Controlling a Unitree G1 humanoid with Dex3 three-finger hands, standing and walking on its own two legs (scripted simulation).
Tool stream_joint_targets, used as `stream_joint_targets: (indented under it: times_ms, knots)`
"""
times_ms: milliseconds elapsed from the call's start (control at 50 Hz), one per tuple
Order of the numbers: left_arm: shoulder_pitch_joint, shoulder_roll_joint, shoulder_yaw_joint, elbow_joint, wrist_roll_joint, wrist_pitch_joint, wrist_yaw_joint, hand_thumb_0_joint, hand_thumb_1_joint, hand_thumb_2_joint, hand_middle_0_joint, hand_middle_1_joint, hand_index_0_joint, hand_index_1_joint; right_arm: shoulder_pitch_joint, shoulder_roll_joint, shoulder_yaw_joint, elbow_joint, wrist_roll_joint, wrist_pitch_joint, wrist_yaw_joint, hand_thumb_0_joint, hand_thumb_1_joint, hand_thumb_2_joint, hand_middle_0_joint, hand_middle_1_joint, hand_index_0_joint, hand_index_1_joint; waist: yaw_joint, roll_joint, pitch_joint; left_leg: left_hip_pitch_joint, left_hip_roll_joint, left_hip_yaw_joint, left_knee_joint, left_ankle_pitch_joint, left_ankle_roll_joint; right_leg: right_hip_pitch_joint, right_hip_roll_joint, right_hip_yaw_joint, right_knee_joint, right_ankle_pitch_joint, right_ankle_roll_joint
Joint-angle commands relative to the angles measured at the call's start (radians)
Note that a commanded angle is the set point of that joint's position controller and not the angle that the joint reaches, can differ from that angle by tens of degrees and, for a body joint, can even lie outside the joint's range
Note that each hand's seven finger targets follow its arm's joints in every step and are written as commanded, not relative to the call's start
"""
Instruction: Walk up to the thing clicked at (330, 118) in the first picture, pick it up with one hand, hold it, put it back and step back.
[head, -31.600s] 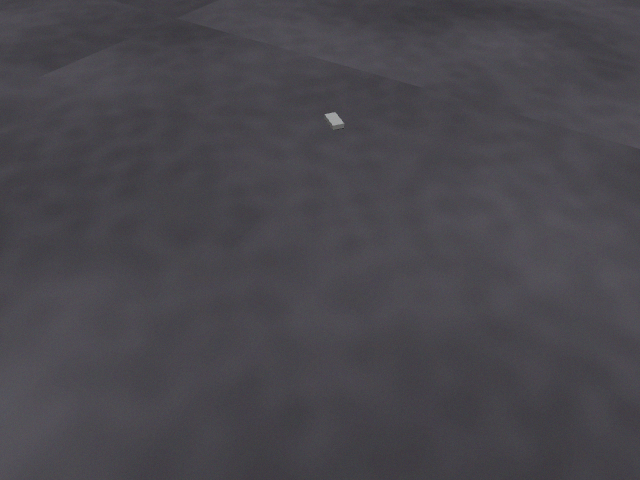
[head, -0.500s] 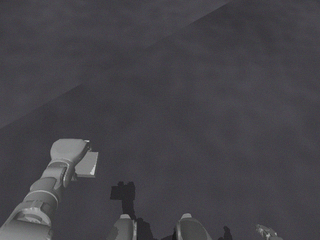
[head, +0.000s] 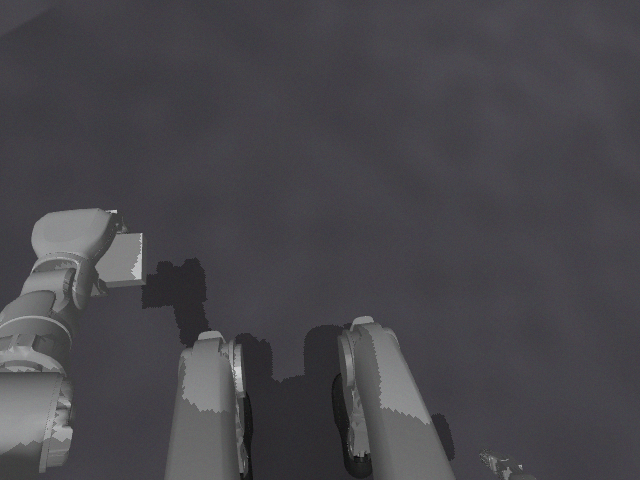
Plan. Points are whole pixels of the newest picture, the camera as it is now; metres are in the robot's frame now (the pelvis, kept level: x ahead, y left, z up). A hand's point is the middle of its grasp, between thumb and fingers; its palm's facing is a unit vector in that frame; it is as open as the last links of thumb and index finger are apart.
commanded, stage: crouch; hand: left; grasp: from above
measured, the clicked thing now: (96, 262) +0.42 +0.28 -0.19
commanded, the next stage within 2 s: lower in 0.88 s
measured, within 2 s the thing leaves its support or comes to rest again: rests again in 2.00 s
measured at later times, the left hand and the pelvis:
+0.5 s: hand (115, 262) +0.44 +0.28 -0.28, palm faces -0.48 -0.06 -0.87, open 9.6 cm; pelvis +0.00 -0.01 -0.09, yaw -3 degrees
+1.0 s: hand (123, 262) +0.45 +0.29 -0.34, palm faces -0.47 -0.05 -0.88, open 9.6 cm; pelvis -0.01 -0.01 -0.15, yaw -5 degrees
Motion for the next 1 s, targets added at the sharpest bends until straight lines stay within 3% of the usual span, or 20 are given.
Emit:
stream_joint_targets:
  times_ms: [0, 20, 60, 160, 200, 240, 340, 360, 460, 580, 700, 860, 940, 980]
  knots:
    - [-0.398, 0.330, 0.088, -0.193, 0.019, -0.040, 0.085, 0.000, 0.711, 0.643, -1.068, -0.510, -1.081, -0.498, 0.166, -0.251, -0.076, -0.032, -0.014, -0.030, 0.005, 0.000, -0.886, -0.895, 0.200, 0.299, 0.200, 0.299, 0.008, 0.234, -0.714, 0.604, -0.006, -0.063, -0.182, 0.185, -0.027, 0.131, 0.010, -0.061, -0.101, 0.146, -0.079]
    - [-0.419, 0.332, 0.090, -0.203, 0.023, -0.047, 0.091, 0.000, 0.705, 0.646, -1.071, -0.509, -1.082, -0.500, 0.179, -0.249, -0.073, -0.030, -0.020, -0.031, 0.013, 0.000, -0.889, -0.897, 0.200, 0.299, 0.200, 0.299, -0.001, 0.239, -0.722, 0.599, -0.006, -0.054, -0.155, 0.214, -0.025, 0.129, 0.010, -0.060, -0.091, 0.166, -0.078]
    - [-0.411, 0.351, 0.111, -0.191, 0.035, -0.052, 0.104, 0.000, 0.663, 0.646, -1.056, -0.478, -1.059, -0.477, 0.183, -0.257, -0.077, -0.020, -0.028, -0.031, 0.022, 0.000, -0.891, -0.898, 0.200, 0.299, 0.200, 0.299, 0.009, 0.269, -0.738, 0.608, -0.006, -0.054, -0.125, 0.267, -0.030, 0.095, 0.007, -0.061, -0.057, 0.192, -0.078]
    - [-0.397, 0.347, 0.115, -0.164, 0.048, -0.050, 0.122, 0.000, 0.727, 0.661, -1.103, -0.500, -1.107, -0.497, 0.196, -0.250, -0.073, -0.021, -0.045, -0.028, 0.054, 0.000, -0.897, -0.900, 0.200, 0.299, 0.200, 0.299, 0.003, 0.286, -0.742, 0.578, -0.006, -0.023, -0.033, 0.345, -0.023, 0.100, 0.017, -0.070, -0.012, 0.253, -0.075]
    - [-0.369, 0.348, 0.122, -0.125, 0.045, -0.043, 0.119, 0.000, 0.746, 0.706, -1.128, -0.500, -1.124, -0.506, 0.191, -0.257, -0.075, -0.019, -0.049, -0.027, 0.065, 0.000, -0.897, -0.900, 0.200, 0.299, 0.200, 0.299, 0.006, 0.271, -0.705, 0.541, -0.004, -0.024, -0.013, 0.341, -0.022, 0.077, 0.016, -0.073, 0.003, 0.249, -0.073]
    - [-0.388, 0.355, 0.123, -0.104, 0.044, -0.043, 0.114, 0.000, 0.759, 0.712, -1.128, -0.526, -1.129, -0.526, 0.192, -0.259, -0.075, -0.018, -0.052, -0.026, 0.073, 0.000, -0.898, -0.900, 0.200, 0.299, 0.200, 0.299, -0.009, 0.263, -0.688, 0.499, -0.004, -0.017, 0.018, 0.323, -0.016, 0.071, 0.020, -0.076, 0.019, 0.249, -0.070]
    - [-0.399, 0.381, 0.124, -0.070, 0.040, -0.054, 0.102, 0.000, 0.770, 0.671, -1.124, -0.519, -1.131, -0.513, 0.173, -0.256, -0.070, -0.024, -0.051, -0.022, 0.088, 0.000, -0.898, -0.899, 0.200, 0.299, 0.200, 0.299, -0.009, 0.214, -0.651, 0.387, -0.003, -0.011, 0.071, 0.268, -0.004, 0.069, 0.034, -0.081, 0.062, 0.236, -0.070]
    - [-0.398, 0.386, 0.131, -0.056, 0.040, -0.058, 0.098, 0.000, 0.779, 0.674, -1.121, -0.530, -1.131, -0.520, 0.177, -0.266, -0.067, -0.023, -0.053, -0.022, 0.091, 0.000, -0.896, -0.898, 0.200, 0.299, 0.200, 0.299, -0.023, 0.206, -0.633, 0.375, -0.002, -0.018, 0.080, 0.271, -0.007, 0.053, 0.030, -0.084, 0.074, 0.236, -0.068]
    - [-0.430, 0.444, 0.156, -0.040, 0.050, -0.084, 0.102, 0.000, 0.750, 0.635, -1.092, -0.537, -1.109, -0.521, 0.165, -0.267, -0.055, -0.018, -0.058, -0.017, 0.099, 0.000, -0.897, -0.899, 0.200, 0.299, 0.200, 0.299, -0.007, 0.213, -0.635, 0.295, -0.005, 0.001, 0.132, 0.225, -0.001, 0.045, 0.041, -0.083, 0.116, 0.220, -0.067]
    - [-0.480, 0.478, 0.168, -0.007, 0.084, -0.108, 0.122, 0.000, 0.762, 0.653, -1.088, -0.564, -1.108, -0.544, 0.154, -0.283, -0.044, -0.012, -0.071, -0.015, 0.103, 0.000, -0.895, -0.897, 0.200, 0.299, 0.200, 0.299, -0.029, 0.277, -0.620, 0.301, -0.001, -0.023, 0.153, 0.173, -0.013, -0.054, 0.041, -0.108, 0.187, 0.170, -0.075]
    - [-0.515, 0.524, 0.173, 0.003, 0.086, -0.108, 0.137, 0.000, 0.743, 0.638, -1.088, -0.521, -1.100, -0.509, 0.142, -0.287, -0.034, -0.005, -0.076, -0.018, 0.103, 0.000, -0.894, -0.897, 0.200, 0.300, 0.200, 0.300, -0.031, 0.285, -0.619, 0.238, -0.001, -0.010, 0.196, 0.118, -0.008, -0.069, 0.046, -0.113, 0.217, 0.148, -0.074]
    - [-0.500, 0.551, 0.179, 0.047, 0.085, -0.095, 0.134, 0.000, 0.699, 0.653, -1.072, -0.506, -1.074, -0.504, 0.142, -0.295, -0.011, 0.002, -0.081, -0.017, 0.099, 0.000, -0.896, -0.897, 0.200, 0.300, 0.200, 0.300, -0.037, 0.295, -0.595, 0.199, -0.003, -0.017, 0.234, 0.118, -0.010, -0.099, 0.045, -0.126, 0.261, 0.149, -0.074]
    - [-0.513, 0.552, 0.162, 0.060, 0.080, -0.093, 0.123, 0.000, 0.727, 0.651, -1.081, -0.531, -1.088, -0.524, 0.144, -0.296, 0.001, 0.000, -0.081, -0.019, 0.101, 0.000, -0.898, -0.898, 0.200, 0.300, 0.200, 0.300, -0.054, 0.277, -0.544, 0.153, -0.002, -0.018, 0.257, 0.115, -0.006, -0.105, 0.045, -0.130, 0.270, 0.155, -0.072]
    - [-0.510, 0.560, 0.165, 0.052, 0.075, -0.099, 0.116, 0.000, 0.691, 0.667, -1.107, -0.466, -1.094, -0.480, 0.141, -0.300, 0.006, -0.001, -0.080, -0.015, 0.101, 0.000, -0.897, -0.897, 0.200, 0.300, 0.200, 0.300, -0.052, 0.277, -0.559, 0.155, -0.002, -0.016, 0.270, 0.132, -0.006, -0.096, 0.048, -0.132, 0.275, 0.168, -0.069]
